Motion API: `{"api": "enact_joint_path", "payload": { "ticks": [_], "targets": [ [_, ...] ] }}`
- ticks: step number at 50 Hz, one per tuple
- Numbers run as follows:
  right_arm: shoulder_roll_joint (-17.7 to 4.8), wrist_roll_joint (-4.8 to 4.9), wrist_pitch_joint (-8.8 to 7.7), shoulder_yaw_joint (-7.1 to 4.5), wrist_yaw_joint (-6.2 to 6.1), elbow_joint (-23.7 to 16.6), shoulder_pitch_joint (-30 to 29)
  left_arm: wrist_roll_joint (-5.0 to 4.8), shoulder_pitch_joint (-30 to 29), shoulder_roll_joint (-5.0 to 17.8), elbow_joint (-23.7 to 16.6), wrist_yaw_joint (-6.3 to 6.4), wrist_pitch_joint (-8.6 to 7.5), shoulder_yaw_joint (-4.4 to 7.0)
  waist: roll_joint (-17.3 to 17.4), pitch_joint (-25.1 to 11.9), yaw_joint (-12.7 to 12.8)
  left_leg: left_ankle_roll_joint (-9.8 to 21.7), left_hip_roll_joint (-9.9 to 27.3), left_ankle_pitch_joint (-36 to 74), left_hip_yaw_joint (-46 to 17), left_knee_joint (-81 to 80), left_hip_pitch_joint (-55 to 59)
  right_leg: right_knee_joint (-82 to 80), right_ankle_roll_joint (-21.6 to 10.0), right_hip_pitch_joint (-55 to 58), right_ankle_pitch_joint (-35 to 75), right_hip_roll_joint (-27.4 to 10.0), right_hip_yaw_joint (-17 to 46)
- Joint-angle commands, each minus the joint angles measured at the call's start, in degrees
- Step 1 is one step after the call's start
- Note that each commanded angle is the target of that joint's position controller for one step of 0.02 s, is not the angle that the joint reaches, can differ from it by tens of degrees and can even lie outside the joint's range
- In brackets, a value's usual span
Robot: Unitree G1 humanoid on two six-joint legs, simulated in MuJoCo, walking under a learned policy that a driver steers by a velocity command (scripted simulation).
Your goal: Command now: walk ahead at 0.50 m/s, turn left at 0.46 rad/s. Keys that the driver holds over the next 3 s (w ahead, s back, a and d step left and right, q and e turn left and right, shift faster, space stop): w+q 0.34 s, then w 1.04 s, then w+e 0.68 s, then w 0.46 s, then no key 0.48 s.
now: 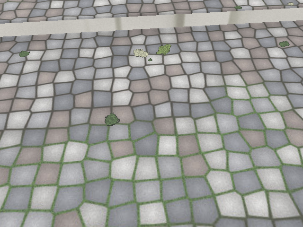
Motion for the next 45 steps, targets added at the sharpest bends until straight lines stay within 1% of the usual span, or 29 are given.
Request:
{"api": "enact_joint_path", "payload": {
  "ticks": [1, 5, 8, 10, 11, 12, 13, 14, 15, 16, 17, 18, 19, 20, 22, 24, 28, 31, 34, 36, 37, 38, 39, 40, 41, 42, 43, 44, 45],
  "targets": [
    [-1.15, -0.36, -0.42, -0.13, 0.88, -3.28, -0.64, -0.05, -4.5, 8.09, -3.7, 0.9, -0.83, 1.62, -5.69, 1.69, -1.69, -0.25, 1.17, 8.97, -0.14, -7.76, 0.09, -8.82, -6.77, -1.98, 13.0, -15.68, 4.56],
    [-0.05, -0.58, -0.61, 0.7, 2.24, -6.88, -8.78, -0.86, -0.59, 9.78, -2.06, 1.46, 0.26, 2.2, -4.25, 4.26, 1.53, 0.84, 0.34, 10.26, 3.97, -16.41, -1.16, -7.91, -6.21, 3.77, 14.7, -17.36, 0.8],
    [-0.49, -0.43, -0.51, 0.7, 3.22, -9.61, -11.79, -1.71, 1.05, 10.8, -1.07, 1.5, 1.62, 2.69, -4.94, 4.77, 1.83, 2.57, -0.88, 4.1, 6.44, -19.51, -2.17, -3.84, -5.36, 10.2, 21.35, -19.28, -0.77],
    [-2.05, -0.32, -0.32, -0.07, 3.62, -10.49, -9.93, -2.16, -0.34, 12.36, -1.46, 1.75, 2.4, 3.12, -6.87, 2.24, -0.42, 4.58, -4.05, -1.68, 9.71, -20.09, 3.62, 2.51, -4.07, 11.95, 38.73, -19.49, -2.42],
    [-3.41, -0.19, -0.16, -0.86, 3.59, -10.15, -6.43, -2.37, -1.11, 13.18, -1.73, 1.94, 2.86, 3.32, -8.07, -0.34, -2.73, 5.81, -6.39, -4.59, 11.45, -19.85, 9.01, 8.4, -3.35, 11.98, 48.16, -19.22, -3.09],
    [-5.67, 0.06, -0.13, -2.25, 3.39, -8.61, 0.77, -2.57, -2.26, 13.59, -2.0, 2.06, 3.36, 3.33, -7.81, -4.14, -7.03, 7.55, -9.03, -3.79, 12.54, -22.41, 18.7, 18.42, -2.04, 9.87, 52.27, -17.76, -4.3],
    [-9.76, 0.12, 0.09, -4.42, 2.47, -6.09, 10.4, -2.35, -2.28, 12.94, -2.45, 2.22, 3.31, 2.93, -5.4, -9.18, -11.55, 9.93, -9.64, -0.63, 9.23, -25.85, 34.91, 32.73, 0.44, 0.79, 43.88, -15.32, -4.97],
    [-16.72, 0.3, 0.44, -6.04, 1.28, -5.17, 13.68, 0.13, 1.61, 5.84, -4.95, 1.7, 2.23, 0.85, 9.07, -13.38, -7.93, 17.67, 4.82, -1.5, -16.41, -27.16, 54.62, 53.9, 4.12, -23.28, -0.17, -7.64, -3.93],
    [-16.38, -0.31, -0.5, -5.17, 1.69, -7.37, 13.42, -0.97, 0.75, 4.6, -6.69, 0.87, -0.44, -0.28, 8.97, -22.46, -6.84, 25.51, 13.2, -10.37, -43.73, -38.05, 63.61, 65.2, 4.76, -36.03, -24.95, 0.71, 10.41],
    [-11.78, -0.85, -1.19, -3.82, 2.06, -7.21, 13.02, -3.52, -6.91, 8.84, -8.26, 0.14, -2.12, 0.79, 2.71, -17.34, -9.6, 21.63, 11.85, -9.01, -37.64, -41.05, 61.37, 66.39, 3.22, -42.4, -20.75, -2.54, 15.02],
    [-9.61, -0.63, -1.74, -3.26, 2.0, -7.31, 10.17, -3.83, -8.79, 8.53, -8.9, 0.08, -2.93, 0.62, 1.26, -10.92, -7.94, 19.39, 9.67, -5.35, -29.14, -40.72, 53.72, 62.32, 1.96, -43.18, -15.45, -5.06, 14.43],
    [-6.99, -0.47, -1.91, -2.47, 1.86, -8.1, 5.57, -2.54, -7.76, 8.44, -7.51, 0.54, -2.94, 0.8, -2.25, -7.1, -4.95, 17.19, 7.32, 0.1, -21.82, -40.71, 44.73, 57.3, 2.02, -39.31, -11.36, -7.82, 14.1],
    [-4.58, -0.91, -1.96, -1.66, 1.63, -9.1, 2.24, -1.56, -6.52, 9.23, -6.67, 0.78, -2.28, 1.36, -1.55, -5.18, -2.77, 16.06, 5.52, 5.83, -16.81, -41.7, 37.7, 53.34, 2.38, -34.47, -8.66, -9.61, 13.95],
    [-3.8, -1.47, -2.0, -1.3, 1.42, -9.74, 1.02, -1.34, -5.33, 9.19, -6.23, 0.65, -1.35, 1.53, -0.57, -4.76, -1.49, 15.66, 4.42, 8.7, -14.67, -43.07, 33.54, 51.67, 2.8, -30.85, -7.06, -10.38, 13.93],
    [-4.88, -1.38, -2.41, -1.45, 0.97, -9.22, 1.94, -0.88, -4.62, 7.39, -6.03, 0.63, -0.01, 1.25, -0.36, -4.21, -0.79, 15.84, 3.43, 14.51, -10.78, -44.88, 29.67, 47.6, 4.19, -28.94, -4.5, -10.39, 12.7],
    [-6.27, -1.28, -2.69, -1.72, 0.27, -8.22, 4.1, -0.66, -7.86, 6.3, -7.14, 0.78, 0.58, 0.81, -0.21, -2.49, -1.62, 15.27, 2.67, 17.43, -7.67, -46.2, 28.78, 41.36, 5.45, -31.04, 0.94, -10.16, 12.01],
    [-6.55, -1.02, -2.52, -1.51, -0.41, -6.88, 6.88, -1.08, -15.09, 5.0, -8.78, 0.14, 0.23, 0.06, 1.03, -0.77, -4.68, 12.0, 0.43, 12.84, -3.52, -46.83, 29.88, 25.15, 5.42, -30.25, 15.29, -8.13, 11.18],
    [-6.97, -0.87, -2.52, -1.46, -0.39, -5.39, 9.42, -1.71, -19.69, 4.95, -9.9, -0.71, -0.21, -0.31, 1.65, 1.38, -6.76, 11.64, 2.06, 6.8, -4.53, -47.22, 31.96, 18.46, 4.62, -29.46, 19.37, -6.62, 10.72],
    [-7.15, -0.74, -1.96, -1.57, -0.59, -3.83, 11.54, -1.73, -22.01, 5.88, -11.13, -1.69, -0.79, -0.29, 1.62, 2.66, -7.15, 11.38, 5.29, 9.58, -6.38, -44.16, 39.19, 14.86, 2.65, -32.68, 15.27, -5.89, 11.21],
    [-7.68, -0.71, -1.47, -1.82, -0.94, -3.3, 11.52, -1.71, -20.45, 6.78, -11.1, -2.16, -1.09, -0.07, 2.37, 2.18, -5.72, 10.24, 6.85, 14.69, -7.07, -41.57, 42.71, 13.35, 0.96, -31.22, 10.82, -5.34, 11.14],
    [-8.1, -0.73, -1.25, -1.95, -1.05, -3.34, 10.85, -1.69, -18.18, 7.56, -10.56, -2.22, -1.19, 0.24, 3.09, 0.96, -4.36, 9.54, 6.69, 21.19, -6.72, -39.14, 43.5, 13.05, 0.03, -27.78, 8.4, -4.28, 10.23],
    [-8.45, -0.75, -1.01, -1.97, -1.09, -3.57, 9.66, -1.58, -13.49, 8.8, -9.28, -2.06, -1.26, 0.91, 3.41, -1.94, -1.56, 8.64, 5.28, 31.06, -5.42, -33.9, 43.24, 12.08, -1.26, -20.64, 7.71, -2.35, 8.41],
    [-7.42, -0.97, -0.83, -1.43, -1.04, -3.96, 8.97, -1.24, -5.2, 11.08, -6.82, -1.74, -1.25, 2.02, 2.18, -7.73, 2.37, 7.17, 2.07, 34.63, -3.06, -23.87, 39.94, 12.46, -3.22, -8.16, 9.88, -2.56, 8.43],
    [-4.8, -2.01, -0.74, -0.25, -1.08, -5.1, 9.78, -0.5, 4.7, 14.48, -5.32, -1.38, -1.13, 2.69, -4.12, -16.4, 5.43, 5.3, -2.03, 18.73, -0.58, -6.58, 28.89, 14.19, -7.03, 8.85, 10.49, -12.75, 20.4],
    [1.08, -1.02, -1.94, 1.21, -0.5, -5.09, 18.56, -0.69, 7.92, 17.11, -3.35, -1.89, -0.79, 3.45, -21.93, -22.41, 1.12, 1.48, -12.14, -22.18, -0.02, 12.37, 6.38, 7.41, -16.03, 26.85, -2.74, -24.07, 47.91],
    [-4.59, -0.33, -2.84, 0.42, -0.24, -4.43, 14.92, -2.14, 7.08, 11.4, -3.76, -2.05, -0.74, 1.87, -15.51, -19.41, 3.73, 2.1, -9.45, -25.85, -5.57, 18.04, -0.7, 2.82, -14.14, 26.03, -13.25, -22.93, 51.67],
    [-7.08, 0.56, -3.44, -0.29, 0.02, -6.26, 8.64, -2.1, 2.75, 9.29, -4.52, -1.75, -0.57, 1.18, -11.05, -10.87, 3.77, 2.52, -6.53, -20.59, -3.89, 18.25, -4.08, 1.79, -11.6, 18.51, -12.6, -21.34, 42.94],
    [-6.64, 0.28, -3.73, -0.12, -0.17, -7.09, 5.23, -1.37, -1.24, 8.94, -5.35, -1.59, -0.3, 0.88, -5.81, -6.48, 2.23, 2.46, -3.57, -15.42, -1.69, 15.68, -2.34, 0.56, -10.41, 10.29, -6.8, -19.33, 36.83],
    [-6.25, -0.61, -3.7, -0.4, -0.29, -7.38, 3.61, -0.86, -3.59, 7.79, -5.61, -1.62, -0.23, 0.47, -4.56, -3.19, 0.9, 2.09, -1.85, -12.52, -0.95, 12.22, -0.81, -0.91, -10.33, 3.97, -0.64, -17.51, 32.61]
  ]
}}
